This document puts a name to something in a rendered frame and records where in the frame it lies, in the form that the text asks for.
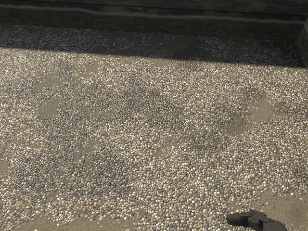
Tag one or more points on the right robot hand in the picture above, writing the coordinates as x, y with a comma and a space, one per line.
256, 220

